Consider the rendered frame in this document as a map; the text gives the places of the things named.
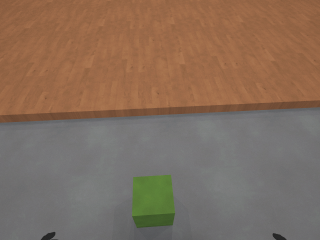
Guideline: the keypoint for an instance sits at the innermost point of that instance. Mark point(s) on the carton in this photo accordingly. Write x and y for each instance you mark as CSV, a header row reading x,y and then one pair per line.
x,y
153,201

